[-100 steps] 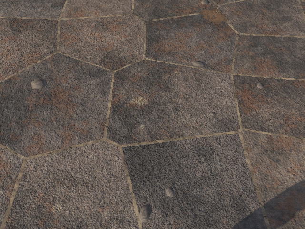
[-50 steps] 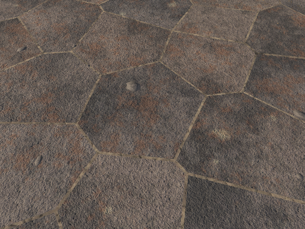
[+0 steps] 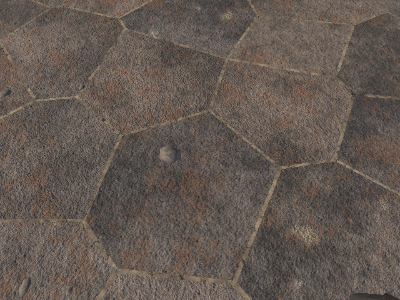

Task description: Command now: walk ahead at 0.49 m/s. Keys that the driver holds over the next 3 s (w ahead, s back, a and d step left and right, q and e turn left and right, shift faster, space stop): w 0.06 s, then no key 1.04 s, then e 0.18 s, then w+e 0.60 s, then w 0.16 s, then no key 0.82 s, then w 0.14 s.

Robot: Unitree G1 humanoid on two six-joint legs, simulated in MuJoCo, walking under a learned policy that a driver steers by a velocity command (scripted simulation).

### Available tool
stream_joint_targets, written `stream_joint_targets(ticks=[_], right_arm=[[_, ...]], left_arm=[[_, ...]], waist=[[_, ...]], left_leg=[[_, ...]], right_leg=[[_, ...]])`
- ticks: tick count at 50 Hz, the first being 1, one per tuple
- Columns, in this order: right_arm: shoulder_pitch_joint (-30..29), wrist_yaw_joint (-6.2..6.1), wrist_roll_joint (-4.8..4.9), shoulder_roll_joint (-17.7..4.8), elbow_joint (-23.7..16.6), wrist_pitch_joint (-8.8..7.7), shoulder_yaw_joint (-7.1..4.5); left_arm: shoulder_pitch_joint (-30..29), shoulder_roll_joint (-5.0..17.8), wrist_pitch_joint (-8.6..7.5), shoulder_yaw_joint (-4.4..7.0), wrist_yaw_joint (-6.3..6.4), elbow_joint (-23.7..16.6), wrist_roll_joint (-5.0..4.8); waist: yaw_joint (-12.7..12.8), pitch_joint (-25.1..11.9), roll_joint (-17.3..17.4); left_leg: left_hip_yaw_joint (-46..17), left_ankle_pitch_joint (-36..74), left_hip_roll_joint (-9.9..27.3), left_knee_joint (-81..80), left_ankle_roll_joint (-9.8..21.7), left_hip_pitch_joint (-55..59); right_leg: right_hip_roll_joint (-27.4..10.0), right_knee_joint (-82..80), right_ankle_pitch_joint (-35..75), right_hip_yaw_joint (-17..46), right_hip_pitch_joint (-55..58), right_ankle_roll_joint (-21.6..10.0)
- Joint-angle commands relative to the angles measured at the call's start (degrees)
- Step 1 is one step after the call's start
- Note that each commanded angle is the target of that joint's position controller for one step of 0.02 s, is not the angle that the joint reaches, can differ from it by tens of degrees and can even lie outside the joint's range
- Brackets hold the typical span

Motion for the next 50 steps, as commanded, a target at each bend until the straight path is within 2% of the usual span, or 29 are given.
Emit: stream_joint_targets(ticks=[1, 2, 3, 5, 7, 9, 10, 12, 14, 16, 17, 18, 19, 20, 21, 22, 23, 25, 27, 30, 32, 33, 34, 35, 36, 37, 41, 45, 50], right_arm=[[6.01, -0.16, -0.76, -5.18, -0.37, -0.53, -1.57], [5.05, -0.03, -0.96, -4.98, -0.08, -0.83, -1.58], [4.99, 0.10, -0.67, -5.19, 0.49, -1.33, -1.71], [4.93, 0.09, -0.68, -6.39, 1.97, -2.07, -1.82], [5.52, -0.52, -0.88, -7.44, 3.16, -1.97, -1.97], [6.54, -1.11, -0.69, -7.77, 3.94, -1.31, -1.86], [8.31, -1.32, -0.58, -8.34, 4.62, -0.97, -1.89], [10.59, -1.53, -0.28, -9.51, 5.95, -0.19, -1.96], [10.49, -1.76, 0.08, -9.79, 6.73, 0.61, -1.95], [9.41, -2.06, 0.43, -9.80, 7.34, 1.38, -1.95], [8.98, -2.19, 0.46, -8.97, 7.54, 1.71, -1.68], [11.51, -2.26, -0.52, -7.39, 7.67, 1.64, -1.12], [18.99, -2.06, -1.73, -3.63, 8.22, 1.09, 0.23], [21.70, -1.94, -0.94, -2.54, 9.75, 1.50, 1.02], [18.93, -1.81, 0.05, -6.71, 9.71, 2.52, -0.03], [15.37, -2.15, 0.62, -7.31, 9.13, 3.74, -0.43], [12.50, -2.74, 0.37, -7.13, 8.83, 5.01, -0.64], [11.59, -3.76, -0.10, -6.00, 8.86, 6.96, -0.72], [13.29, -4.31, -0.45, -4.42, 10.43, 7.22, -0.44], [13.28, -4.16, -0.81, -3.75, 11.82, 6.85, -0.39], [12.47, -3.85, -1.79, -3.78, 12.05, 6.62, -0.33], [11.39, -3.92, -2.27, -5.22, 11.35, 6.45, -0.41], [9.92, -4.23, -1.40, -8.92, 11.29, 6.38, -1.21], [9.05, -4.09, -0.95, -7.66, 12.12, 6.00, -1.14], [7.98, -4.02, -1.23, -5.63, 12.25, 5.34, -0.58], [7.11, -3.96, -1.47, -4.80, 12.54, 4.71, -0.32], [8.88, -3.84, -0.72, -4.86, 14.26, 3.23, -0.18], [10.16, -3.98, -0.58, -4.70, 15.82, 3.44, -0.01], [10.14, -4.00, -0.48, -4.28, 17.24, 3.88, 0.20]], left_arm=[[-3.95, 7.24, -1.76, 2.06, 0.14, -6.42, 0.40], [-1.96, 6.10, -1.02, 1.91, 0.11, -5.84, 0.53], [-0.81, 4.87, -0.38, 1.68, 0.23, -5.49, 0.65], [-2.46, 4.40, 0.48, 1.65, 0.73, -6.31, 1.29], [-6.02, 3.83, 0.28, 1.40, 0.95, -7.81, 2.13], [-10.22, 2.13, -0.26, 0.68, 0.45, -8.66, 2.25], [-12.68, 1.71, -0.49, 0.49, 0.12, -9.14, 2.16], [-15.08, 2.31, -0.54, 0.64, -0.42, -9.94, 1.80], [-16.35, 4.03, -0.57, 1.17, -0.86, -10.86, 1.93], [-14.82, 5.71, -0.72, 1.91, -1.15, -10.82, 2.50], [-11.62, 6.31, -0.85, 2.34, -1.05, -9.61, 2.90], [-8.82, 9.62, -1.07, 3.25, -0.61, -9.08, 3.33], [-7.04, 11.82, -0.78, 3.26, -0.22, -9.74, 4.47], [-5.10, 7.28, 0.06, 2.19, -0.26, -9.10, 3.98], [-5.20, 4.66, 0.69, 1.31, -0.75, -8.72, 2.71], [-8.36, 4.60, 1.10, 1.22, -0.96, -8.65, 2.23], [-11.79, 4.68, 1.38, 1.14, -0.98, -9.05, 2.35], [-17.69, 5.51, 1.90, 1.43, -0.66, -9.47, 3.21], [-18.81, 4.83, 2.10, 1.44, -0.24, -8.95, 3.63], [-18.57, 4.23, 2.33, 1.31, 0.29, -7.44, 2.75], [-16.93, 2.90, 2.58, 0.83, 0.43, -5.95, 2.24], [-15.71, 2.24, 2.56, 0.57, 0.39, -5.15, 2.49], [-14.27, 2.84, 2.52, 0.90, 0.27, -5.24, 2.73], [-15.15, 2.83, 2.56, 1.00, 0.50, -5.03, 2.86], [-15.60, 2.83, 2.58, 1.10, 0.76, -4.82, 2.70], [-15.09, 2.42, 2.71, 1.13, 1.02, -4.29, 2.53], [-13.89, 2.27, 2.85, 1.32, 1.11, -2.23, 2.49], [-13.88, 2.25, 2.98, 1.48, 1.03, -0.48, 2.09], [-13.53, 2.52, 3.60, 1.67, 1.45, 1.86, 1.84]], waist=[[-2.48, -4.72, 2.58], [-0.90, -4.57, 4.13], [-0.15, -4.37, 4.48], [0.79, -1.69, 4.00], [0.38, -1.10, 3.82], [-1.40, -1.84, 3.89], [-2.82, -2.53, 3.55], [-4.04, -3.91, 3.80], [-3.90, -4.47, 4.81], [-2.15, -5.55, 4.92], [-0.55, -6.81, 4.06], [-0.61, -9.91, -0.07], [-3.23, -17.30, -8.94], [-1.67, -23.39, -14.69], [-0.84, -22.15, -10.15], [-1.39, -17.08, -6.58], [-1.85, -12.90, -4.13], [-4.22, -8.58, -6.57], [-4.68, -8.52, -8.03], [-4.73, -9.13, -7.09], [-4.83, -7.34, -5.67], [-4.09, -5.14, -3.82], [-1.46, -2.42, 1.55], [-1.63, -1.17, 5.15], [-1.44, -0.73, 6.31], [-1.01, -1.03, 7.07], [-1.83, -2.51, 4.02], [-2.57, -3.79, 2.12], [-2.65, -3.96, 0.84]], left_leg=[[-22.31, -0.64, 15.95, -18.89, 10.25, 18.83], [-20.07, 0.67, 14.90, -20.82, 10.41, 15.09], [-18.23, 2.41, 14.51, -22.15, 11.06, 12.79], [-13.13, 17.28, 14.24, -22.72, 11.60, 8.45], [-7.81, 29.69, 12.42, -21.35, 10.67, 7.66], [-3.49, 31.67, 9.46, -19.99, 8.51, 7.63], [-3.29, 30.56, 9.42, -19.50, 7.96, 9.02], [-4.66, 27.85, 11.14, -18.03, 7.52, 13.03], [-6.51, 26.21, 13.07, -14.69, 6.65, 17.11], [-8.06, 23.95, 13.68, -9.56, 4.90, 19.48], [-7.55, 23.17, 11.94, -5.06, 3.48, 19.27], [-5.49, 18.68, 7.73, 2.60, 0.79, 17.06], [-3.85, -2.57, 3.07, 15.09, -2.83, 5.22], [-6.23, -29.14, 0.97, 25.89, -5.45, -0.34], [-9.11, -32.32, 2.60, 29.43, -6.06, -2.04], [-8.83, -30.06, 4.12, 30.86, -6.53, -4.51], [-8.35, -27.22, 5.29, 29.49, -6.93, -4.95], [-7.42, -21.59, 6.36, 22.57, -7.65, 1.33], [-5.63, -17.49, 5.38, 16.27, -7.68, 7.38], [-4.08, -7.10, 4.65, 5.75, -6.43, 13.26], [-3.78, -2.00, 4.55, -1.53, -4.65, 16.93], [-7.07, -2.15, 7.42, -4.54, -3.17, 16.29], [-8.53, -9.52, 8.92, -5.52, -1.36, 10.87], [-8.78, -18.54, 8.01, -7.86, -0.83, 3.82], [-8.90, -19.72, 7.75, -9.74, -1.73, 0.96], [-8.71, -17.79, 7.65, -10.31, -2.70, 0.41], [-7.45, -7.74, 6.79, -7.61, -3.78, 5.18], [-6.62, -1.34, 6.20, -6.03, -3.47, 8.10], [-5.89, 2.43, 5.63, -5.62, -3.39, 9.66]], right_leg=[[-7.00, 3.79, 7.41, 1.78, -21.74, 0.14], [-7.84, 2.61, 8.72, 1.85, -18.67, 0.62], [-8.17, 1.37, 9.14, 1.37, -17.46, 1.23], [-8.09, -2.86, 10.39, 0.22, -17.52, 3.07], [-7.47, -10.68, 15.94, -1.02, -17.58, 4.40], [-5.69, -21.67, 24.63, -2.85, -14.11, 4.11], [-4.60, -25.78, 28.52, -3.36, -12.91, 3.95], [-3.42, -30.61, 32.02, -2.63, -11.48, 3.51], [-2.99, -33.77, 29.49, -1.34, -11.65, 2.16], [-2.19, -37.54, 27.23, -1.21, -8.84, 0.41], [-1.26, -40.86, 30.39, -2.23, -3.85, -0.60], [-4.58, -41.09, 50.78, 0.18, 4.17, -2.28], [-15.68, -36.38, 69.88, 11.15, 20.91, -9.51], [-21.92, -38.28, 69.38, 20.21, 25.38, -16.19], [-20.00, -40.81, 56.00, 20.70, 21.77, -15.42], [-18.43, -43.33, 43.11, 19.13, 16.71, -13.46], [-17.00, -46.09, 33.03, 17.45, 10.66, -12.02], [-13.39, -50.73, 20.07, 12.74, -0.96, -9.50], [-10.80, -51.81, 16.65, 8.33, -5.01, -8.93], [-9.68, -51.26, 7.99, 6.36, -6.00, -8.14], [-7.63, -50.97, -2.40, 5.26, -8.49, -4.60], [-6.16, -49.74, -5.62, 4.49, -9.56, -2.03], [-2.97, -48.17, -3.96, 1.59, -8.04, -0.01], [-1.03, -45.33, 1.34, -1.15, -2.49, 1.23], [-0.99, -43.09, 5.52, -1.49, 1.19, 1.19], [-1.15, -41.97, 8.49, -1.66, 3.14, 0.70], [-1.27, -40.62, 17.30, -1.76, 3.74, -0.34], [-1.37, -39.50, 23.92, -2.07, 4.74, -0.18], [-1.46, -38.91, 26.87, -2.21, 5.80, 0.03]])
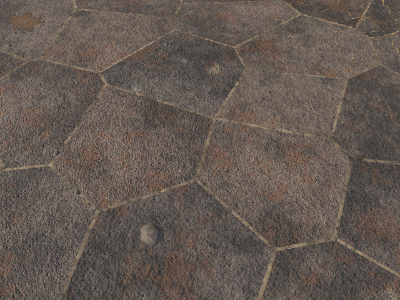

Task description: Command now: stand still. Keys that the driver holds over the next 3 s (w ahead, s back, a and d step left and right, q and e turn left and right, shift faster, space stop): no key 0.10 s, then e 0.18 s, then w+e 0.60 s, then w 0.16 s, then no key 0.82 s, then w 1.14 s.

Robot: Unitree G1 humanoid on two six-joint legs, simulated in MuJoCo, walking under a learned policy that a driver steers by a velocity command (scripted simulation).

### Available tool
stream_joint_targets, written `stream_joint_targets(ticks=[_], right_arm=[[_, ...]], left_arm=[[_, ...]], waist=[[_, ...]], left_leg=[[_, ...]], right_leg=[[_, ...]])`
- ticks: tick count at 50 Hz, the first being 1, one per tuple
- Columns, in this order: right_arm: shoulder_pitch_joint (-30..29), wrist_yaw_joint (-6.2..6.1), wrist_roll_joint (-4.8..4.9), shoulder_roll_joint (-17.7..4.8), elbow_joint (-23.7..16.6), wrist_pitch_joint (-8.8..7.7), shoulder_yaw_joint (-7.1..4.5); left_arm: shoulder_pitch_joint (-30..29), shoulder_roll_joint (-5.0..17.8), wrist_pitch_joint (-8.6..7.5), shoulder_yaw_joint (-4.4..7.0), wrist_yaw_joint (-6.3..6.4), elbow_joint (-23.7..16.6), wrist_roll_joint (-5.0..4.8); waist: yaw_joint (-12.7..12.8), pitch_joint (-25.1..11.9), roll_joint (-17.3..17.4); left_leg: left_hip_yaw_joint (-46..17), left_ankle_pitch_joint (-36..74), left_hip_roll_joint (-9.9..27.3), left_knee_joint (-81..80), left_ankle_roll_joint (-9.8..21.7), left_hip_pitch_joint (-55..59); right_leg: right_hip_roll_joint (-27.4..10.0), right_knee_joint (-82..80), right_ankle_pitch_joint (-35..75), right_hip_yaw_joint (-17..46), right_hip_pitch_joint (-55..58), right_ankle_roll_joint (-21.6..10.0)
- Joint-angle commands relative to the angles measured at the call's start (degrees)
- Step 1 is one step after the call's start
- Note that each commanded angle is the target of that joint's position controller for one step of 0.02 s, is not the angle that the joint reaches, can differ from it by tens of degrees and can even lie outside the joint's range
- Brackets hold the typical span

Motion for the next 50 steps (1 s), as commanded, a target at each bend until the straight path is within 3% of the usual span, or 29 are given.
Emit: stream_joint_targets(ticks=[1, 5, 8, 10, 12, 14, 15, 17, 18, 20, 21, 22, 23, 24, 25, 26, 27, 28, 30, 32, 35, 38, 42, 45, 46, 47, 48, 49, 50], right_arm=[[2.33, -0.20, 0.06, -6.86, -0.71, -0.19, -1.23], [2.19, -0.16, 0.03, -6.39, 0.31, 0.00, -1.08], [1.83, -1.16, 0.14, -8.96, -0.17, 0.46, -2.17], [3.37, -2.03, 0.12, -9.46, -0.24, 0.97, -2.82], [4.37, -2.77, 0.04, -10.32, -0.68, 1.36, -3.53], [2.87, -3.45, -0.01, -11.53, -1.91, 1.34, -4.22], [1.39, -3.66, 0.25, -11.71, -3.00, 1.02, -4.42], [0.10, -3.31, 0.82, -12.85, -4.76, -0.50, -4.90], [-1.39, -2.98, 1.28, -13.72, -5.25, -1.29, -5.23], [-4.28, -2.10, 1.87, -14.50, -5.74, -1.79, -5.67], [-5.77, -1.45, 1.79, -14.15, -5.99, -1.59, -5.65], [-4.76, -0.76, 0.99, -12.34, -5.93, -1.58, -5.15], [-6.07, -0.18, -0.06, -8.78, -7.24, -2.10, -4.01], [-9.86, -0.05, 0.24, -5.26, -12.76, -3.69, -2.87], [-12.15, 0.70, 2.31, -8.84, -12.76, -5.16, -3.59], [-10.78, 1.35, 2.95, -9.93, -12.61, -6.13, -3.79], [-8.63, 1.32, 1.84, -10.78, -10.98, -6.70, -4.10], [-7.91, 1.09, 0.71, -11.50, -10.14, -6.81, -4.60], [-8.76, 1.37, 0.12, -11.22, -10.08, -6.28, -4.93], [-11.51, 1.51, -0.17, -9.34, -11.27, -5.90, -4.63], [-17.26, 1.95, 0.10, -6.81, -13.81, -5.88, -3.82], [-22.36, 2.68, 0.79, -6.07, -16.25, -5.97, -3.21], [-25.12, 3.54, 1.09, -7.46, -18.80, -6.83, -3.04], [-20.11, 3.73, 1.16, -9.88, -18.18, -7.55, -3.76], [-14.33, 3.45, 0.94, -11.57, -16.66, -7.73, -4.57], [-5.59, 3.06, 0.44, -13.64, -14.78, -7.77, -5.47], [5.01, 2.64, -0.46, -16.80, -13.75, -7.46, -5.94], [8.84, 3.46, -0.59, -18.87, -10.45, -6.86, -6.64], [6.84, 3.86, 0.61, -12.06, -11.06, -6.90, -5.01]], left_arm=[[-0.61, 5.41, -0.27, 1.15, 0.42, -1.52, -0.18], [-0.73, 5.61, 0.15, 1.24, 0.77, 0.17, -0.28], [-3.97, 7.74, 0.46, 1.87, 0.97, -1.11, -0.94], [-5.18, 7.71, 0.78, 2.15, 1.03, -2.13, -1.24], [-5.71, 6.91, 1.20, 2.26, 0.97, -3.09, -1.14], [-4.98, 6.05, 1.63, 2.40, 0.64, -3.82, -0.74], [-4.05, 5.44, 1.83, 2.42, 0.31, -4.02, -0.64], [-7.39, 6.10, 1.70, 2.46, -0.83, -6.45, -1.31], [-8.47, 5.90, 1.45, 2.35, -1.36, -7.35, -1.70], [-5.56, 5.32, 0.72, 2.38, -2.08, -6.23, -1.94], [0.05, 5.22, 0.42, 2.84, -2.27, -3.81, -1.98], [6.68, 7.07, 0.19, 4.27, -2.24, -1.06, -2.06], [13.16, 11.92, -0.30, 6.22, -1.99, 0.01, -2.54], [16.05, 18.12, -2.18, 6.57, -2.48, -1.61, -1.63], [14.18, 12.98, -3.92, 4.65, -2.91, -1.78, -0.83], [10.84, 10.77, -4.92, 3.84, -2.82, -2.77, -0.88], [7.42, 9.69, -5.34, 3.40, -2.74, -4.11, -1.36], [4.75, 9.56, -5.25, 3.15, -2.46, -5.13, -1.46], [5.74, 8.32, -5.00, 2.54, -1.73, -5.47, -0.86], [9.49, 8.83, -4.83, 2.62, -0.81, -4.72, -1.09], [12.39, 9.73, -4.33, 2.84, 0.23, -4.36, -1.18], [14.51, 9.92, -4.13, 3.02, 0.49, -3.93, -1.33], [16.26, 9.84, -3.64, 3.40, 0.76, -3.39, -1.97], [14.91, 10.62, -2.86, 3.99, 1.14, -4.13, -1.57], [14.42, 10.25, -2.70, 3.90, 1.01, -4.57, -1.19], [13.46, 9.32, -2.64, 3.38, 0.66, -5.38, -0.60], [13.97, 6.43, -2.76, 2.22, 0.43, -6.58, 0.69], [24.83, 0.40, -3.52, 0.86, -0.05, -6.29, -1.78], [22.51, 7.08, -3.88, 1.85, 0.17, -4.62, -3.01]], waist=[[-0.24, -2.80, 0.12], [-0.15, -2.41, 0.16], [-0.90, -1.53, 0.36], [-1.49, -1.59, 1.24], [-1.86, -1.03, 3.71], [-1.29, -1.02, 8.12], [-1.12, -2.05, 10.95], [-2.26, 1.17, 9.36], [-1.77, 3.23, 8.07], [0.40, 3.78, 7.08], [2.89, 2.48, 6.51], [5.07, -0.33, 3.50], [7.87, -1.51, -8.81], [7.14, -4.50, -22.76], [6.40, -2.84, -9.72], [3.84, -0.09, -6.93], [1.97, 1.16, -2.16], [0.67, 1.65, -1.24], [0.53, 0.78, -3.54], [1.28, 0.59, -3.15], [2.79, 1.46, -3.86], [4.55, 2.88, -5.81], [4.83, 3.24, -5.81], [1.91, 0.96, -8.27], [-0.56, -2.72, -8.98], [-4.71, -9.56, -8.41], [-7.95, -19.34, -1.79], [-1.93, -25.77, 21.60], [-3.69, -18.90, 14.06]], left_leg=[[-1.44, 14.24, 1.66, -5.87, 1.60, -4.20], [-1.01, 15.06, 1.32, -6.24, 1.57, -3.68], [0.29, 14.23, 1.07, -4.59, 1.87, -1.48], [-0.04, 14.34, 2.34, -3.99, 2.96, -0.67], [-2.69, 15.25, 5.99, -5.23, 5.17, -0.27], [-7.34, 17.85, 12.63, -7.20, 8.83, -0.15], [-10.78, 12.68, 17.01, -9.38, 11.29, -0.05], [-16.29, -2.95, 22.74, -14.55, 13.96, 0.14], [-15.55, -8.34, 22.40, -15.62, 12.68, -0.13], [-8.21, -9.08, 18.08, -13.97, 9.14, -3.69], [-2.74, -8.49, 14.86, -10.03, 7.28, -8.54], [2.39, -2.89, 11.26, -0.52, 5.56, -13.25], [9.46, 1.02, 6.15, 21.17, 1.31, -22.43], [3.52, -15.32, -3.95, 37.91, -1.11, -39.01], [-4.67, -13.23, -0.14, 44.49, 0.93, -42.57], [-4.97, -7.32, 1.81, 44.17, 2.92, -43.96], [-5.01, -1.74, 3.88, 41.14, 3.60, -41.55], [-5.18, 3.08, 5.39, 35.25, 3.46, -38.41], [-3.73, 9.13, 4.84, 28.39, 2.21, -32.59], [-2.41, 13.66, 3.17, 21.75, 0.58, -32.64], [-1.63, 20.79, 0.55, 9.03, -0.96, -30.12], [-1.36, 24.71, -0.70, 1.83, -1.48, -26.61], [-2.87, 24.00, -1.06, -3.30, -0.70, -25.02], [-1.69, 18.79, -2.01, -4.47, 1.23, -16.96], [-0.09, 17.85, -3.17, -5.31, 2.91, -9.10], [-1.52, 17.96, -0.78, -4.43, 5.65, 4.12], [-13.68, 13.11, 9.67, -2.11, 9.62, 21.30], [-42.78, -1.04, 21.80, -11.02, 18.29, 36.77], [-44.33, -9.20, 19.89, -15.18, 16.06, 31.99]], right_leg=[[-1.96, -1.97, 14.69, 1.92, 7.68, -1.92], [-2.04, -2.01, 14.99, 1.92, 8.18, -1.77], [-1.29, -0.07, 16.14, 2.57, 3.14, -2.73], [-0.54, 2.04, 15.84, 3.01, -0.30, -3.28], [0.65, 5.47, 12.88, 2.57, -4.31, -2.87], [1.35, 11.68, 3.02, 0.96, -7.42, -2.09], [1.19, 16.50, -10.85, -0.40, -8.77, -2.10], [-3.29, 23.10, -20.72, 1.22, -14.92, -2.59], [-4.79, 20.75, -20.35, 1.86, -15.54, -3.05], [-2.96, 11.96, -13.53, -2.45, -6.87, -3.69], [0.38, 6.95, -8.30, -6.58, 3.22, -3.82], [4.09, 4.72, -7.07, -8.09, 14.15, -4.50], [-3.05, -3.83, -10.59, 7.58, 22.27, -9.04], [-18.86, -19.71, -19.52, 47.72, 27.10, -21.17], [-21.80, -21.58, -21.83, 49.23, 25.25, -22.04], [-20.49, -20.11, -19.50, 43.15, 23.13, -19.94], [-17.41, -19.15, -14.48, 35.79, 20.25, -17.05], [-15.23, -19.14, -8.74, 29.83, 17.14, -14.76], [-11.38, -20.61, 0.61, 22.40, 14.78, -12.97], [-9.88, -20.35, 9.14, 18.47, 15.55, -12.90], [-8.02, -20.03, 10.44, 15.71, 12.86, -11.75], [-8.07, -20.36, 6.95, 16.43, 10.14, -10.98], [-10.11, -16.54, 9.59, 19.82, 14.23, -10.49], [-11.24, -11.47, 20.60, 20.89, 16.19, -9.24], [-9.46, -5.89, 30.82, 19.52, 16.43, -8.32], [-6.33, 4.64, 33.78, 17.26, 13.05, -6.57], [-1.85, 21.03, 18.63, 14.34, 3.07, -4.92], [5.99, 39.11, -20.39, 11.53, -17.07, -1.51], [2.22, 45.13, -19.73, 13.76, -22.80, -1.93]])
Over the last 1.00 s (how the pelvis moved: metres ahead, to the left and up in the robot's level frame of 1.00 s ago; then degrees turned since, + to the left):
0.27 -0.02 0.01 1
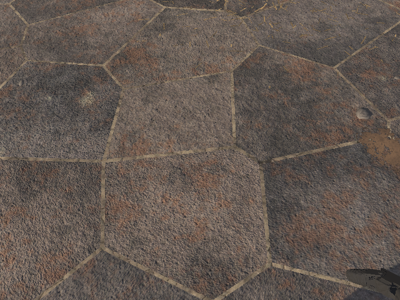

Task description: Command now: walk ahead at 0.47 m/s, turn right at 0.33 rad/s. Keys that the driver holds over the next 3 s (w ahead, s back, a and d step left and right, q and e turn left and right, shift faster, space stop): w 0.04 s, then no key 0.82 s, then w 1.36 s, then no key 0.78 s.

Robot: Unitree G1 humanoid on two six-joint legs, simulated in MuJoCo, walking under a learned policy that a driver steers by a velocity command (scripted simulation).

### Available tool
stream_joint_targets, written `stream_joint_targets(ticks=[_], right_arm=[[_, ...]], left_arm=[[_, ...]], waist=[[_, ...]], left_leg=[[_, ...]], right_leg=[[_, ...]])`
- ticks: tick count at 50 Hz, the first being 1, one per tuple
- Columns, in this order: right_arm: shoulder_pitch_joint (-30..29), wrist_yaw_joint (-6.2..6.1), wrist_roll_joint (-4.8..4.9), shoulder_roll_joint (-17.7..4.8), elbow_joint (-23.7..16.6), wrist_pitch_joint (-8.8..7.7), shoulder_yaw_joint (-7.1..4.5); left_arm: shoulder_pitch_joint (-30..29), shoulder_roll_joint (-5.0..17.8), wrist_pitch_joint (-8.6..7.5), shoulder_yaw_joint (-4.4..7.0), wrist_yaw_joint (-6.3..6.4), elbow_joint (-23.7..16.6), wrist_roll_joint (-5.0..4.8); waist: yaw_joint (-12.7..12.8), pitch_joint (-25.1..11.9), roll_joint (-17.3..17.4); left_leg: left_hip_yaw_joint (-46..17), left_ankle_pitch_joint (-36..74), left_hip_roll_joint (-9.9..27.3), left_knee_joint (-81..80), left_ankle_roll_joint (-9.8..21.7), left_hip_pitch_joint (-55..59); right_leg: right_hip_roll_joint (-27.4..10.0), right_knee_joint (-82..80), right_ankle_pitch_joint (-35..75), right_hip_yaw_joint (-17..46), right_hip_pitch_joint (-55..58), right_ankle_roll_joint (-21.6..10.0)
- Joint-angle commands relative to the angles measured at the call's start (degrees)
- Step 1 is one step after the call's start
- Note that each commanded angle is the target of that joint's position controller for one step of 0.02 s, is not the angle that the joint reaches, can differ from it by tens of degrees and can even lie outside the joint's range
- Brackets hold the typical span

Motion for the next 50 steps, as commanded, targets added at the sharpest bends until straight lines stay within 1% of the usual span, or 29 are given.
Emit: stream_joint_targets(ticks=[1, 2, 3, 4, 7, 10, 14, 16, 18, 19, 20, 21, 22, 23, 25, 26, 28, 31, 32, 33, 34, 35, 37, 40, 43, 45, 47, 49, 50], right_arm=[[16.11, 0.00, 0.83, -6.41, 1.84, 0.43, -2.30], [12.55, -0.05, 0.32, -6.21, 1.38, 0.68, -2.00], [10.50, -0.10, -0.37, -5.38, 1.45, 0.82, -1.72], [9.93, -0.20, -1.22, -4.96, 1.77, 0.69, -1.34], [10.55, -0.14, -0.86, -5.14, 3.85, 0.13, -1.05], [9.81, -1.09, -0.31, -8.29, 4.72, 1.22, -1.63], [12.90, -1.55, 0.43, -9.22, 6.64, 2.90, -1.45], [12.75, -1.64, 1.01, -9.42, 7.23, 3.48, -1.31], [13.49, -1.75, 1.17, -7.99, 7.82, 3.86, -0.71], [15.93, -1.72, -0.12, -6.29, 7.93, 3.55, -0.01], [23.09, -1.59, -1.36, -2.38, 8.98, 3.17, 1.27], [22.51, -1.83, -0.76, -2.55, 9.44, 3.98, 1.59], [19.44, -2.01, 0.23, -5.24, 8.45, 4.98, 0.99], [17.26, -2.50, 0.56, -6.17, 8.19, 6.12, 0.57], [15.93, -3.58, 0.02, -6.83, 8.37, 8.07, -0.07], [16.52, -3.87, 0.00, -5.93, 8.78, 8.56, 0.04], [17.42, -4.05, -0.10, -4.18, 9.93, 8.72, 0.40], [17.46, -3.69, -0.57, -3.09, 11.16, 8.63, 0.60], [16.52, -3.50, -1.31, -3.69, 10.96, 8.67, 0.60], [15.48, -3.48, -1.79, -5.64, 10.32, 8.69, 0.41], [13.82, -3.68, -0.91, -9.36, 10.11, 8.71, -0.36], [12.59, -3.48, -0.42, -7.86, 10.55, 8.40, -0.22], [11.19, -3.34, -0.95, -5.48, 10.84, 7.32, 0.46], [12.68, -3.24, -0.55, -5.24, 11.89, 6.18, 0.66], [13.82, -3.41, -0.29, -5.21, 12.78, 6.37, 0.79], [15.58, -3.57, 0.12, -5.70, 13.81, 6.87, 0.57], [16.27, -3.66, 0.71, -7.71, 13.48, 7.02, -0.10], [18.73, -3.68, 1.41, -10.22, 13.77, 6.01, -0.96], [18.94, -3.69, 1.59, -10.56, 13.87, 5.29, -1.26]], left_arm=[[0.30, 7.69, -1.93, 0.83, -0.30, -4.82, -1.63], [-3.81, 7.27, -2.17, 0.75, -0.11, -5.81, -0.96], [-6.52, 6.78, -2.36, 0.98, -0.05, -6.46, 0.05], [-5.83, 5.94, -2.18, 1.09, -0.18, -6.70, 0.27], [-4.90, 2.56, -1.30, 0.36, -0.12, -7.11, 0.76], [-9.05, 0.98, -0.98, -0.86, -0.53, -8.72, 1.39], [-14.77, 3.08, -0.68, -0.74, -1.20, -9.80, 1.11], [-16.00, 4.23, -0.68, -0.38, -1.36, -10.43, 1.45], [-13.40, 5.99, -0.78, 0.50, -1.16, -9.27, 2.09], [-11.42, 9.67, -0.75, 1.40, -0.62, -9.37, 2.48], [-10.71, 10.87, -0.10, 1.22, -0.21, -9.70, 3.22], [-9.13, 5.98, 0.51, -0.03, -0.49, -8.87, 2.84], [-10.03, 4.26, 0.56, -0.69, -1.04, -8.41, 2.21], [-11.85, 4.86, 0.52, -0.58, -1.30, -8.18, 2.08], [-17.72, 6.08, 0.35, -0.38, -1.14, -8.86, 2.21], [-19.91, 6.22, 0.43, -0.29, -0.97, -8.84, 2.52], [-21.38, 5.38, 0.60, -0.37, -0.74, -8.20, 2.72], [-21.32, 4.22, 0.92, -0.73, -0.58, -6.47, 1.70], [-19.38, 3.26, 0.92, -1.05, -0.69, -5.30, 1.43], [-17.73, 2.67, 0.90, -1.27, -0.81, -4.30, 1.69], [-16.13, 3.04, 0.91, -1.02, -0.92, -4.18, 2.11], [-17.27, 2.86, 1.06, -1.09, -0.63, -3.94, 2.35], [-17.68, 3.20, 1.23, -0.82, -0.08, -3.08, 1.86], [-16.19, 3.55, 1.32, -0.59, 0.01, -1.20, 1.80], [-16.07, 3.24, 1.32, -0.55, -0.10, 0.25, 1.46], [-14.98, 2.82, 1.68, -0.51, -0.05, 1.79, 1.06], [-15.76, 2.99, 1.49, -0.27, -0.09, 1.94, 0.70], [-18.01, 1.99, -0.10, -0.38, -0.58, 0.97, 0.07], [-18.96, 1.56, -1.05, -0.50, -0.93, 0.59, -0.10]], waist=[[-8.46, -9.89, 8.76], [-7.03, -5.42, 3.14], [-6.02, -2.10, 2.27], [-4.14, -2.29, 3.96], [-2.17, -2.86, 5.33], [-2.59, -4.37, 5.85], [-4.73, -5.48, 6.22], [-4.19, -5.16, 6.30], [-2.63, -5.93, 4.65], [-2.81, -8.59, 0.21], [-5.86, -13.73, -8.61], [-3.59, -16.49, -11.61], [-3.16, -13.89, -9.80], [-3.35, -11.52, -7.63], [-5.19, -7.70, -5.62], [-6.30, -6.95, -6.21], [-6.79, -7.19, -6.84], [-7.47, -7.31, -5.86], [-7.13, -6.41, -4.54], [-5.98, -4.37, -2.20], [-3.16, -1.51, 3.33], [-3.58, -0.02, 5.96], [-3.45, 0.27, 6.60], [-3.99, -1.71, 4.85], [-4.50, -2.59, 3.24], [-4.81, -2.66, 4.07], [-5.45, 2.06, 6.78], [-6.41, 6.61, 10.58], [-6.46, 8.34, 10.96]], left_leg=[[-34.83, -20.29, 21.79, -14.86, 11.11, 39.91], [-27.97, -12.52, 19.68, -15.92, 10.31, 31.24], [-23.04, -1.54, 18.08, -16.76, 10.52, 24.74], [-19.05, 8.59, 16.99, -17.03, 10.61, 21.35], [-10.78, 31.24, 16.20, -17.25, 12.11, 17.23], [-4.51, 35.30, 14.33, -17.75, 11.40, 14.62], [-2.94, 29.17, 13.58, -15.90, 9.17, 16.71], [-3.97, 25.04, 14.24, -12.69, 7.90, 18.11], [-3.93, 18.36, 11.60, -6.63, 4.92, 17.44], [-1.70, 10.73, 8.30, -0.55, 1.85, 14.34], [0.94, -12.35, 3.81, 8.69, -1.72, 5.73], [-1.46, -29.34, 3.74, 15.56, -3.56, 4.46], [-2.74, -33.32, 4.31, 19.76, -4.31, 1.38], [-3.28, -31.94, 5.28, 22.38, -4.65, -0.44], [-3.97, -26.51, 7.02, 21.58, -5.42, 2.23], [-3.36, -23.87, 6.92, 19.30, -5.71, 5.46], [-1.58, -18.10, 6.03, 13.58, -5.65, 11.22], [0.50, -5.63, 4.57, 0.63, -4.34, 18.51], [-0.23, -2.15, 5.06, -3.29, -3.39, 20.18], [-3.31, -1.15, 8.03, -5.69, -1.94, 20.25], [-4.07, -6.87, 9.37, -5.56, 0.11, 15.42], [-4.45, -16.26, 8.53, -7.76, 1.02, 8.72], [-4.21, -15.84, 7.94, -9.66, -0.49, 6.04], [-3.14, -7.16, 7.13, -7.58, -1.48, 10.04], [-2.54, -2.81, 6.63, -6.28, -1.18, 12.23], [-2.90, -15.42, 6.28, -7.68, 0.35, 12.35], [-8.76, -31.05, 9.75, -11.34, 4.18, 11.43], [-20.56, -37.38, 18.36, -17.19, 9.25, 14.44], [-24.03, -34.47, 21.18, -18.05, 10.95, 14.69]], right_leg=[[-3.22, 26.95, 3.92, -0.73, -35.88, 0.34], [-5.66, 25.07, 8.16, -2.76, -33.63, 0.30], [-6.81, 22.26, 9.96, -3.57, -31.90, 0.56], [-8.02, 20.67, 10.21, -3.96, -28.55, 0.75], [-8.36, 12.17, 9.64, -6.80, -25.38, 2.53], [-8.21, -0.91, 18.98, -9.43, -20.82, 3.62], [-5.74, -11.19, 28.62, -10.50, -15.94, 3.30], [-5.14, -15.72, 28.82, -10.33, -14.08, 1.99], [-4.36, -23.37, 35.30, -10.69, -6.42, -0.13], [-10.30, -22.96, 55.08, -5.34, 0.99, -2.28], [-20.33, -19.80, 69.07, 4.48, 11.75, -9.80], [-23.93, -22.22, 64.14, 9.93, 10.40, -14.49], [-22.26, -24.61, 53.34, 10.41, 7.79, -14.23], [-20.71, -26.40, 44.42, 9.44, 4.93, -12.50], [-18.83, -29.68, 36.25, 6.06, -4.24, -10.29], [-17.31, -30.66, 34.45, 3.72, -8.37, -9.42], [-14.57, -31.03, 32.40, -0.65, -12.13, -8.63], [-12.13, -29.80, 21.80, -3.35, -13.73, -6.86], [-10.70, -29.72, 15.18, -3.83, -14.53, -4.50], [-9.09, -28.80, 8.76, -4.49, -15.85, -1.97], [-5.97, -28.12, 7.01, -7.07, -15.24, 0.03], [-4.24, -26.21, 10.53, -9.36, -10.42, 1.43], [-4.46, -23.30, 17.40, -9.72, -5.90, 1.14], [-4.87, -22.06, 25.79, -9.61, -4.86, 0.37], [-4.97, -21.49, 29.44, -9.83, -4.39, 0.48], [-2.54, -19.49, 16.36, -12.51, -5.39, 0.46], [-0.54, -15.26, 2.83, -14.58, -12.84, 0.23], [-1.12, -8.48, 5.27, -15.67, -21.29, -0.36], [-2.90, -7.16, 6.77, -14.19, -23.10, -1.11]])
Over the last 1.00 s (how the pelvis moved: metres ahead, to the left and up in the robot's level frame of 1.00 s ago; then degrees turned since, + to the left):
0.27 -0.08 -0.01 -26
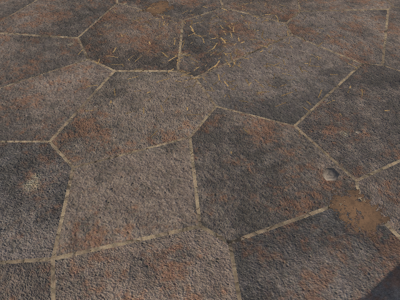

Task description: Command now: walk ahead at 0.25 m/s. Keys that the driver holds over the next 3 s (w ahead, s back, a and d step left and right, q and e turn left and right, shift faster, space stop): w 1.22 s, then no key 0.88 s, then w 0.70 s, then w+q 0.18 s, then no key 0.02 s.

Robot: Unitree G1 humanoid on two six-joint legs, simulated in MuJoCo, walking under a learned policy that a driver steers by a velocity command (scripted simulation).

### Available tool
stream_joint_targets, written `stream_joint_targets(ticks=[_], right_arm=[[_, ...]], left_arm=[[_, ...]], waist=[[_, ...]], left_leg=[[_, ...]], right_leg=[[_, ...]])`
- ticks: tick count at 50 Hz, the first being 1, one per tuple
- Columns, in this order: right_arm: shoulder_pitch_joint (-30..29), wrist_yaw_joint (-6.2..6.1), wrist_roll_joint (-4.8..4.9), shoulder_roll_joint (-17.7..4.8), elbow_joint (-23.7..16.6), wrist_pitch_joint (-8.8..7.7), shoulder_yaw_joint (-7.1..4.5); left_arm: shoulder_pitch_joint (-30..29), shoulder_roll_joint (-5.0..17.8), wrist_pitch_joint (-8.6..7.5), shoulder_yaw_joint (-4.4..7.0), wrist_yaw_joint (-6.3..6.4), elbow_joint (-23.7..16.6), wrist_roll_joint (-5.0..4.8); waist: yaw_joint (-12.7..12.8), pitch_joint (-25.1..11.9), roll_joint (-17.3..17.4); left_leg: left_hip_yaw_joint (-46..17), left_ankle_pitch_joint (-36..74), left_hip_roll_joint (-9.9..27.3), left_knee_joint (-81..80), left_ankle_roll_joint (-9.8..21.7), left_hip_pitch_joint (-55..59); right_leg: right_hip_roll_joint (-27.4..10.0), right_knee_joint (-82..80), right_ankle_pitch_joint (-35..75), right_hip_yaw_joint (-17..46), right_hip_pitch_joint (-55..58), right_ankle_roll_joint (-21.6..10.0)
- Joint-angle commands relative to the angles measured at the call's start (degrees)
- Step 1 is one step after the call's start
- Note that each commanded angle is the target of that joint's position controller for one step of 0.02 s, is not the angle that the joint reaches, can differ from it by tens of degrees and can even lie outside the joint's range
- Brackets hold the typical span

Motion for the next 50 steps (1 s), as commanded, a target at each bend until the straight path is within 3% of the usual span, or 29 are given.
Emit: stream_joint_targets(ticks=[1, 2, 4, 5, 6, 7, 8, 9, 10, 12, 17, 19, 22, 25, 26, 27, 28, 29, 30, 31, 32, 33, 35, 36, 38, 41, 45, 50], right_arm=[[2.64, -0.28, 0.60, -11.81, -1.31, -1.93, -2.77], [1.20, -0.07, 0.72, -11.19, -1.73, -2.24, -2.76], [-3.67, 0.41, 0.92, -10.00, -3.50, -2.17, -2.61], [-6.49, 0.54, 0.77, -7.51, -5.29, -2.57, -1.90], [-6.73, 0.33, 0.22, -4.89, -7.40, -3.51, -1.32], [-7.48, 0.44, 0.63, -6.62, -7.81, -4.28, -1.79], [-6.14, 1.05, 1.68, -7.06, -7.34, -4.79, -2.01], [-5.64, 1.47, 1.94, -6.51, -6.71, -5.08, -1.95], [-6.61, 1.72, 1.58, -6.70, -6.75, -5.18, -2.24], [-7.61, 2.35, 0.74, -6.03, -6.94, -4.72, -2.58], [-17.22, 2.87, 0.06, -2.42, -10.75, -3.79, -1.25], [-20.55, 3.08, 0.35, -2.76, -11.86, -3.71, -0.99], [-23.18, 3.56, 0.74, -4.03, -13.45, -3.68, -1.01], [-20.84, 4.12, 0.69, -6.60, -13.74, -4.12, -1.99], [-17.02, 4.00, 0.62, -7.99, -12.91, -4.11, -2.79], [-8.49, 3.69, 0.66, -9.77, -10.33, -3.91, -4.07], [1.89, 3.20, 0.57, -12.22, -7.55, -3.62, -5.26], [9.62, 2.97, -0.83, -17.66, -5.90, -3.37, -6.49], [9.04, 3.30, -0.49, -14.09, -5.70, -3.45, -5.09], [3.15, 3.47, -0.04, -11.08, -6.36, -3.97, -4.03], [-2.30, 3.55, -0.22, -8.93, -7.74, -4.34, -3.33], [-6.07, 3.82, -0.85, -7.27, -8.16, -4.74, -2.81], [-8.42, 4.19, -1.62, -5.25, -7.97, -5.24, -2.20], [-7.63, 4.14, -1.47, -5.31, -7.45, -5.31, -2.18], [-5.13, 3.42, -1.39, -7.05, -6.39, -5.42, -2.44], [-0.95, 2.07, -1.26, -8.70, -5.24, -5.15, -2.68], [3.31, 1.27, -0.67, -9.13, -4.27, -4.64, -2.53], [9.15, 1.08, -0.25, -9.57, -1.93, -3.28, -2.76]], left_arm=[[-6.21, 3.16, -3.22, 0.63, -0.81, -4.56, -0.71], [-4.57, 3.19, -3.83, 0.73, -1.18, -3.90, -0.86], [5.02, 4.92, -4.11, 1.90, -1.31, 0.40, -1.06], [11.21, 8.88, -4.21, 3.22, -1.03, 2.11, -0.81], [17.96, 15.07, -4.32, 4.82, -1.43, 3.62, -0.92], [17.25, 10.60, -5.01, 3.10, -1.70, 3.26, 0.06], [13.70, 7.28, -5.57, 1.98, -1.73, 2.31, 0.37], [11.36, 6.36, -5.84, 1.58, -1.85, 1.32, 0.45], [9.90, 5.90, -5.79, 1.17, -2.00, 0.91, 0.23], [10.25, 4.25, -5.08, 0.29, -1.80, 1.10, 0.45], [11.42, 7.74, -4.09, 0.63, -0.14, 1.18, 0.71], [12.86, 8.42, -4.16, 0.86, 0.03, 1.64, 0.56], [14.58, 8.11, -4.19, 1.17, 0.03, 2.90, -0.30], [12.98, 9.07, -3.57, 1.84, 0.09, 2.74, -0.32], [12.14, 9.70, -3.23, 2.09, 0.09, 2.48, -0.13], [11.41, 9.16, -2.71, 1.92, 0.11, 2.22, 0.18], [11.16, 7.95, -2.44, 1.31, 0.11, 1.39, 0.73], [18.24, 0.78, -3.21, -0.68, -0.54, 0.59, 0.71], [16.79, 0.88, -4.86, -0.91, -0.93, 1.15, -0.24], [10.95, 6.08, -5.92, 0.57, -1.15, -0.97, -1.98], [6.98, 7.40, -6.39, 0.80, -0.87, -2.22, -2.35], [5.36, 7.32, -6.28, 1.19, -0.32, -2.42, -1.51], [7.99, 5.11, -4.67, 1.50, 0.21, -1.69, -0.56], [8.49, 3.97, -4.04, 1.43, 0.27, -1.58, -0.52], [5.58, 4.18, -3.33, 1.65, 0.45, -2.84, -0.25], [-1.65, 4.85, -3.45, 1.94, 0.37, -5.45, 0.53], [-9.47, 3.32, -4.22, 1.22, -0.63, -7.63, 0.25], [-17.76, 3.11, -4.82, 0.25, -2.38, -10.81, -0.38]], waist=[[-1.13, 9.89, 9.30], [0.27, 9.02, 9.04], [4.99, 5.49, 6.47], [7.25, 3.69, -1.91], [8.64, 0.07, -17.13], [7.59, -0.11, -13.67], [5.14, 2.01, -8.84], [3.93, 1.86, -6.06], [3.32, 3.41, -3.84], [2.69, 3.19, -4.59], [3.93, 5.90, -3.78], [4.77, 6.80, -4.88], [4.40, 8.35, -5.23], [1.33, 5.54, -5.48], [-1.00, 2.39, -6.43], [-5.27, -2.60, -6.39], [-9.46, -8.90, -4.77], [-6.98, -18.69, 9.35], [-6.93, -21.49, 12.98], [-5.76, -11.49, 10.28], [-3.91, -5.76, 5.98], [-1.82, -2.19, 2.64], [1.74, -1.17, 4.57], [2.22, -0.76, 4.51], [2.22, 1.23, 3.71], [0.49, 3.03, 2.08], [-1.99, 3.70, 2.29], [-4.55, 5.74, 1.81]], left_leg=[[-23.54, -13.35, 17.59, -19.29, 12.73, -1.53], [-20.94, -8.23, 16.61, -17.66, 11.75, -1.46], [-11.80, 0.58, 10.45, -11.52, 7.58, -9.32], [-3.50, 8.28, 4.02, 1.99, 3.77, -16.36], [3.05, 1.10, -3.25, 20.79, -0.01, -27.30], [-3.03, -10.02, -2.53, 32.52, 0.43, -34.44], [-5.31, -7.26, 0.52, 37.53, 2.21, -37.29], [-5.00, -2.34, 2.64, 37.79, 3.57, -37.84], [-4.19, 1.89, 4.28, 35.25, 4.02, -38.63], [-2.38, 6.95, 5.72, 29.87, 3.41, -34.78], [1.47, 17.22, 3.66, 10.82, -0.18, -30.10], [2.91, 21.55, 2.09, 4.66, -0.26, -25.86], [1.50, 23.65, 2.06, 0.47, 1.44, -24.82], [1.64, 20.38, 0.79, -1.54, 4.13, -20.34], [2.94, 18.79, -0.94, -1.05, 5.10, -14.43], [4.26, 17.87, -2.84, -0.87, 6.47, -3.79], [-0.29, 16.26, 1.05, 0.43, 8.68, 11.92], [-27.28, 1.89, 16.58, -4.21, 17.85, 33.35], [-45.29, -7.17, 20.77, -16.53, 19.29, 33.27], [-38.68, -8.98, 18.95, -18.18, 15.99, 25.18], [-30.47, -4.39, 17.22, -19.23, 14.19, 15.91], [-23.68, 2.42, 15.11, -20.73, 13.14, 7.14], [-15.88, 8.41, 11.51, -23.37, 11.86, -1.71], [-13.92, 9.71, 10.91, -24.51, 12.31, -3.54], [-11.31, 11.82, 10.62, -26.60, 13.26, -4.81], [-9.51, 15.80, 10.70, -27.54, 13.19, -1.22], [-4.64, 19.05, 8.68, -27.38, 11.13, 1.15], [-4.04, 21.87, 11.57, -23.94, 11.15, 10.88]], right_leg=[[-1.25, 3.67, -2.49, -0.85, -11.99, -2.19], [-1.45, -0.07, -2.38, -1.19, -9.03, -2.81], [-0.11, -9.18, 4.37, -1.20, 9.31, -3.35], [-6.17, -15.00, 1.63, 10.33, 17.31, -6.06], [-17.41, -22.81, 1.62, 31.76, 27.63, -13.17], [-21.85, -24.46, 5.07, 39.09, 29.27, -15.70], [-21.16, -22.95, 8.63, 33.37, 28.32, -14.24], [-18.96, -23.12, 10.14, 27.61, 27.33, -12.36], [-17.81, -24.08, 13.98, 23.03, 25.95, -10.99], [-14.62, -25.74, 21.49, 15.49, 22.99, -8.87], [-11.95, -29.86, 23.91, 7.61, 15.54, -8.90], [-11.49, -31.27, 21.78, 5.73, 12.98, -8.59], [-13.93, -31.33, 22.50, 5.19, 15.73, -8.11], [-15.73, -25.58, 35.24, 3.85, 21.29, -6.43], [-15.39, -20.49, 45.45, 2.94, 21.87, -5.70], [-13.27, -10.52, 52.44, 1.14, 19.92, -4.42], [-10.62, 3.69, 45.68, -0.23, 10.50, -2.60], [-1.06, 28.11, 18.68, -1.63, -11.63, 1.44], [2.53, 38.65, -10.74, 7.03, -19.12, 0.83], [-1.02, 42.90, -8.26, 8.01, -24.90, -0.56], [-4.31, 41.16, -2.84, 6.28, -24.51, -1.55], [-6.87, 37.43, 1.82, 5.26, -21.62, -1.62], [-9.60, 32.28, 5.70, 5.69, -14.35, -1.56], [-9.95, 30.57, 5.93, 5.28, -13.47, -1.27], [-10.46, 26.29, 9.33, 4.59, -16.39, -0.13], [-10.54, 16.02, 18.63, 4.38, -23.19, 1.68], [-8.02, 2.66, 28.74, 1.72, -21.31, 2.08], [-6.15, -5.43, 25.90, 0.84, -23.37, 1.35]])
Over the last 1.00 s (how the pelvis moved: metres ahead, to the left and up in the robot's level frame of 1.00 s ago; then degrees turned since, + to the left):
0.25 -0.01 0.01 -3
